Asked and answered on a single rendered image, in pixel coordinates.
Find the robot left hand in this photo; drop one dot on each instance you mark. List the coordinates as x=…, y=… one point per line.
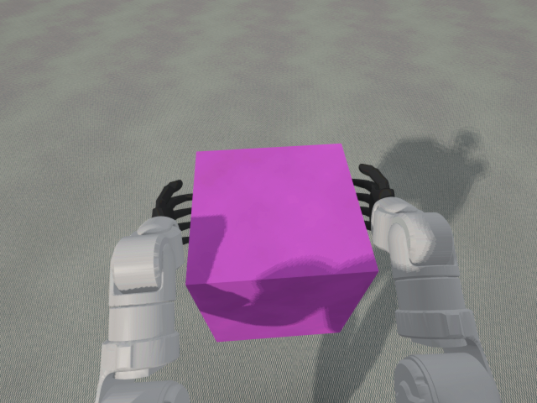
x=165, y=204

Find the robot left upper arm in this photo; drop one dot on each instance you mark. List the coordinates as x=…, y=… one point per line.
x=166, y=391

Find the carton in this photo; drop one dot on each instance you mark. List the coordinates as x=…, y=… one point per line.
x=278, y=246

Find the robot right upper arm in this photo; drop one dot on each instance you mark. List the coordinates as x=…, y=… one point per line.
x=443, y=378

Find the robot right hand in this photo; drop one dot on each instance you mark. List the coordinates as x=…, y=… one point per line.
x=378, y=190

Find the robot left forearm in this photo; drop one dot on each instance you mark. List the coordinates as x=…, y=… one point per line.
x=142, y=337

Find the robot right forearm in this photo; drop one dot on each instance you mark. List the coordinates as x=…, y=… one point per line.
x=431, y=310

